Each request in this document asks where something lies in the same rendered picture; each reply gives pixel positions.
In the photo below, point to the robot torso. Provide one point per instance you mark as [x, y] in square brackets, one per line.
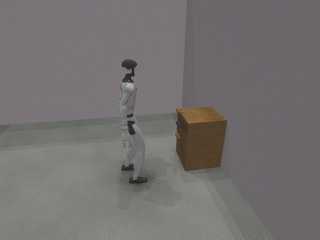
[131, 103]

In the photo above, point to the robot right upper arm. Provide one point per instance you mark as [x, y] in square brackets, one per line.
[128, 90]

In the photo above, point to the robot right forearm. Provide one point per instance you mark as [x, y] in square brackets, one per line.
[123, 116]

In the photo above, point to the humanoid robot head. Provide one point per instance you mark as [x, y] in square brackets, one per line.
[129, 64]

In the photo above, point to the drawer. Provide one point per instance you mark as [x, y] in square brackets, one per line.
[183, 124]

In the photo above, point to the cabinet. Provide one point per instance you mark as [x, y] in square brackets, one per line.
[203, 146]

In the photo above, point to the robot right hand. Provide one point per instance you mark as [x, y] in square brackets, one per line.
[126, 137]

